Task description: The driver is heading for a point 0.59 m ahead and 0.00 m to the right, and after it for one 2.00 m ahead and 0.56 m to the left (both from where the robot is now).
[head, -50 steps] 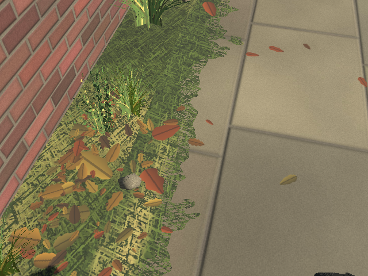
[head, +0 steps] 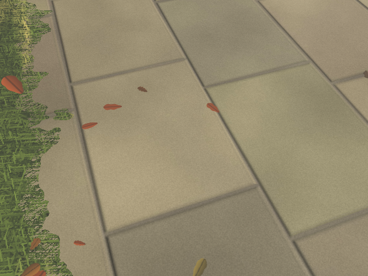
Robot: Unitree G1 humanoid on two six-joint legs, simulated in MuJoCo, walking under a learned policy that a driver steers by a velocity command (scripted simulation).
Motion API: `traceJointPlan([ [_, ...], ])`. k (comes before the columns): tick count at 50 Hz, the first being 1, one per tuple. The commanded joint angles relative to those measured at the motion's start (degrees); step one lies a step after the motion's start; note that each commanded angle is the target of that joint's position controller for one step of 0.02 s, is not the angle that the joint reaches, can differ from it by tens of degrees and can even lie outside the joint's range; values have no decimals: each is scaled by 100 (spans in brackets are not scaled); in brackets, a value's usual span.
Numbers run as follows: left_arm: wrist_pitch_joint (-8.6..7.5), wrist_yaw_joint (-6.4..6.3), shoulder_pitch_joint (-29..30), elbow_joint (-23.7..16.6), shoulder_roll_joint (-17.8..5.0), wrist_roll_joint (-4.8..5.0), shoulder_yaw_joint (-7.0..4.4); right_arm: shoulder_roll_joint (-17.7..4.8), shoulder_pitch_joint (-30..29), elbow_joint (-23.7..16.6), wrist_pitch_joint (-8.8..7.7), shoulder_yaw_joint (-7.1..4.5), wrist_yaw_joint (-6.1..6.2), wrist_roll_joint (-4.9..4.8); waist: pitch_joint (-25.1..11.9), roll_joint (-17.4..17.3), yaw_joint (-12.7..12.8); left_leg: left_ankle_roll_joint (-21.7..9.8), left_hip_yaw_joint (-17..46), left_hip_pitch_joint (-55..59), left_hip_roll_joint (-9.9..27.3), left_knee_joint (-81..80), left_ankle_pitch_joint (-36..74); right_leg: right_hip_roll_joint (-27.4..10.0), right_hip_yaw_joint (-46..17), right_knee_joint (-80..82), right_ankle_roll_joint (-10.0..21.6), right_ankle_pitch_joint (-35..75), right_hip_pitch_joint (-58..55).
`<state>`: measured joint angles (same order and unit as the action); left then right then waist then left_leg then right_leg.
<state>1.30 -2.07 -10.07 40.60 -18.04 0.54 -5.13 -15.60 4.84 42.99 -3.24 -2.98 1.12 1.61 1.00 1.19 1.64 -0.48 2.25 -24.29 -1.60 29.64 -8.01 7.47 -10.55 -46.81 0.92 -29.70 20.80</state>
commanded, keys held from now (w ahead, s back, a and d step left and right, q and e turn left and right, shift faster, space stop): e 0.22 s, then no key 0.42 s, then w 0.36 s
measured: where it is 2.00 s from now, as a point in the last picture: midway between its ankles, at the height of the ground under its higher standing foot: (230, 241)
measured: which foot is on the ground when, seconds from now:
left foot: down 0.00-0.34, up 0.36-0.68, down 0.70-1.00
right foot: up 0.00-0.32, down 0.34-0.76, up 0.78-0.96, down 0.98-1.00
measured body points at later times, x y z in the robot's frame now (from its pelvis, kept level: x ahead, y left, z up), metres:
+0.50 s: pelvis +0.01 -0.04 +0.01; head +0.03 -0.08 +0.46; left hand +0.22 +0.18 -0.07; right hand +0.07 -0.35 -0.12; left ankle +0.04 +0.11 -0.66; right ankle +0.00 -0.14 -0.73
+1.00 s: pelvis +0.07 -0.08 +0.00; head +0.08 -0.09 +0.45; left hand +0.27 +0.16 -0.09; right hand +0.03 -0.36 -0.13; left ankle +0.03 +0.10 -0.73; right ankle +0.06 -0.18 -0.73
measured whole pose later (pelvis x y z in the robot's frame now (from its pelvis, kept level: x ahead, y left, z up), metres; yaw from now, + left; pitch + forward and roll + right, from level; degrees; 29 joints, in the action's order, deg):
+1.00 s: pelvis +0.07 -0.08 +0.00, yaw -13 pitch +1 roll +0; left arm -4.0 1.5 -11.4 43.5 -15.7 1.1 -4.3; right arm -16.1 21.4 49.9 -1.9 -3.6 0.4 -1.4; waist 0.1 -1.8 -1.5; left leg 2.1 1.3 -8.1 4.3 30.0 -22.2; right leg 1.1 3.0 -30.7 3.5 -14.9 16.4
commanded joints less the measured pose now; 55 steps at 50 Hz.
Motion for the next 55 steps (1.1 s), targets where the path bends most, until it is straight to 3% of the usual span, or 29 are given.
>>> traceJointPlan([
  [1, -38, 12, -583, -294, -1020, 61, -247, -744, 334, -442, 32, -221, 53, -7, -1073, -941, -108, -1516, 2246, 2352, 2374, -767, 2673, -456, 194, -2511, -385, -560, 1621],
  [2, 56, -19, -483, -246, -927, 77, -256, -672, 175, -482, 80, -196, 58, -24, -887, -646, -75, -1269, 1680, 2054, 2001, -808, 2154, -566, 297, -2577, -478, -217, 1610],
  [5, 185, 3, -270, -432, -513, 98, -149, -761, 30, -471, 207, -216, 115, -27, -510, -887, -91, -1130, 761, 1385, 1539, -1153, 1521, -701, 713, -2069, -577, 423, 1305],
  [9, 155, 69, 37, -712, -314, 56, -59, -936, 140, -454, 278, -315, 158, -55, -779, -1111, -265, -1271, 336, 1653, 1747, -1187, 1720, -915, 946, -856, -551, 639, 885],
  [13, 176, 185, 21, -797, -385, 28, -72, -1095, 166, -417, 308, -377, 89, -159, -832, -1211, -293, -1226, 168, 1532, 1892, -1129, 1405, -889, 1174, 211, -338, 790, 132],
  [16, 182, 249, -461, -602, -360, -17, -111, -1060, 84, -341, 335, -347, 42, -317, -759, -1076, -2, -876, -12, 1181, 1758, -653, 820, -645, 1409, 1847, 46, 1722, -869],
  [17, 175, 231, -585, -556, -468, -42, -141, -854, 376, -193, 334, -285, 10, -320, -702, -749, 0, -481, -263, 703, 1542, -259, 232, -719, 1150, 2412, 226, 2256, -1486],
  [18, 164, 146, -611, -640, -924, -70, -220, -389, 526, -255, 316, -131, -66, -75, -768, 740, -223, 144, -898, -330, 950, 1133, -1458, -2036, -570, 2759, 626, 3521, -2211],
  [19, 105, 143, -386, -788, -1208, -212, -228, -499, 238, -500, 294, -164, -29, -19, -619, 1498, -132, 401, -659, -1134, 412, 2140, -2952, -3071, -1524, 2803, 1688, 4143, -1660],
  [20, -10, 167, -413, -754, -975, -304, -177, -836, -55, -501, 310, -265, 31, -111, -657, 1016, 135, 396, -175, -1009, 535, 2867, -2839, -2883, -1362, 2933, 1825, 3551, -1259],
  [21, -104, 180, -190, -678, -810, -281, -106, -895, 7, -428, 345, -315, 49, -188, -483, 882, -28, 347, -43, -977, 561, 3113, -2460, -2503, -900, 2942, 1534, 3241, -1111],
  [23, -190, 157, 284, -649, -530, -128, -4, -843, 336, -159, 429, -344, 117, -119, -387, 770, -232, 414, 19, -860, 592, 3140, -1774, -2093, -358, 2875, 1125, 3314, -1028],
  [25, -224, 121, 350, -576, -296, -148, 99, -711, 517, -74, 427, -318, 106, -130, -502, 696, -341, 502, -15, -446, 534, 3101, -1380, -1912, -41, 2796, 1117, 3955, -948],
  [28, -213, 102, 298, -451, -288, -138, 99, -455, 354, -93, 403, -194, 72, -161, -539, 668, -213, 531, -63, -77, 566, 1922, -1312, -1813, 71, 2657, 1104, 3954, -1203],
  [32, -152, 130, 195, -257, -378, -130, 91, -524, 316, -90, 401, -158, 42, -199, -466, 670, -79, 475, -175, 521, 467, 743, -1455, -1963, -311, 2591, 1249, 3624, -1212],
  [34, -134, 134, 227, -138, -276, -37, 144, -430, 658, 84, 361, -114, -2, -170, -452, 521, -296, 301, -388, 1317, 328, -535, -472, -1718, -295, 2724, 1001, 1702, -849],
  [35, -149, 134, 79, -70, -321, -33, 128, -560, 778, 167, 343, -135, -6, -126, -424, 419, -260, 178, -357, 1714, 328, -447, -386, -1546, -298, 2762, 816, 688, -501],
  [36, -169, 144, 94, -64, -327, -76, 127, -725, 934, 176, 318, -155, 11, -129, -320, 246, -241, -35, -113, 1847, 567, -257, -770, -1360, -240, 2568, 683, -139, -133],
  [37, -218, 165, 82, -156, -202, -98, 139, -1035, 980, 252, 291, -247, 14, -179, -121, -410, -116, -343, 76, 1615, 731, -260, -1900, -907, 278, 2337, 502, -598, 267],
  [39, -349, 160, 544, -298, -133, 4, 130, -934, 1279, 316, 146, -248, -24, -173, 276, -1215, -413, -879, 1391, 1159, 1357, -1418, -3553, -440, 1119, 948, 206, -98, 515],
  [41, -471, 195, 617, -353, -157, 94, 78, -1006, 1259, 318, 48, -265, 3, -208, 725, -1625, -404, -1297, 2540, 1236, 2149, -2035, -3592, -591, 1143, 155, 260, 231, 1131],
  [44, -608, 309, 747, -405, -65, 127, 81, -1016, 1301, 289, -42, -274, 0, -297, 575, -1114, -430, -1140, 2090, 1855, 2090, -1965, -2414, -941, 970, 336, 463, -32, 1455],
  [47, -636, 400, 84, -35, 9, 40, 39, -1071, 890, 209, 38, -295, -52, -383, 130, -1029, -32, -796, 761, 968, 1344, -1541, -1158, -489, 1599, 1797, 352, 1703, -800],
  [49, -552, 375, -905, 297, -205, 61, -107, -788, 848, 168, 21, -199, -72, -312, -313, -741, 379, -532, 302, 255, 1046, -624, -593, -496, 1444, 1845, 344, 1818, -2295],
  [50, -541, 296, -1611, 391, -626, 43, -220, -360, 640, 14, -23, -61, -98, -228, -477, 380, 650, -129, -278, -524, 531, 1201, -733, -1583, -154, 2569, 717, 1197, -2972],
  [51, -567, 326, -1994, 383, -1184, 4, -311, -237, 642, -287, -144, -24, -44, -299, -616, 1694, 652, 56, -209, -1847, -23, 2863, -2203, -2774, -2741, 3476, 1638, 273, -3429],
  [52, -642, 327, -1674, 344, -806, -11, -176, -630, 636, -255, -230, -132, -37, -412, -218, 1021, 461, -62, 260, -2484, 335, 3801, -2358, -2986, -2982, 3577, 1806, -220, -3174],
  [53, -692, 304, -1403, 282, -514, -11, -83, -716, 650, -209, -271, -155, -86, -482, 131, 694, 308, -247, 367, -2768, 581, 3989, -1788, -2809, -2324, 3570, 1592, -216, -3001],
  [55, -716, 310, -969, 217, -326, -61, 5, -621, 599, -95, -264, -159, -136, -351, 340, 194, 119, -343, 335, -2588, 871, 3652, -872, -2368, -1151, 3743, 1165, 978, -2561],
])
